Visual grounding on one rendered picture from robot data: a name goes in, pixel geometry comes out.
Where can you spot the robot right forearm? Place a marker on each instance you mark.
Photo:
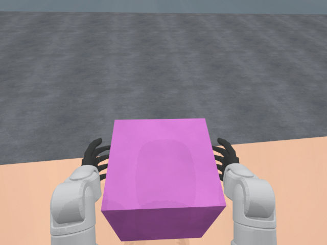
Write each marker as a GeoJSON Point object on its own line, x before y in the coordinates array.
{"type": "Point", "coordinates": [253, 206]}

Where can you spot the robot left forearm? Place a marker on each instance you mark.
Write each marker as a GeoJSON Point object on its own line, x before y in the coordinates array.
{"type": "Point", "coordinates": [72, 208]}

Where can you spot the right robot hand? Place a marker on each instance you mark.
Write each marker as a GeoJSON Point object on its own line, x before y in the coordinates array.
{"type": "Point", "coordinates": [228, 153]}

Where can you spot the left robot hand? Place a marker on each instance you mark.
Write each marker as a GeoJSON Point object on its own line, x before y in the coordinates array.
{"type": "Point", "coordinates": [90, 156]}

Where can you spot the carton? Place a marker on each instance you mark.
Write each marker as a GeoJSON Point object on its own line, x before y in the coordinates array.
{"type": "Point", "coordinates": [162, 180]}

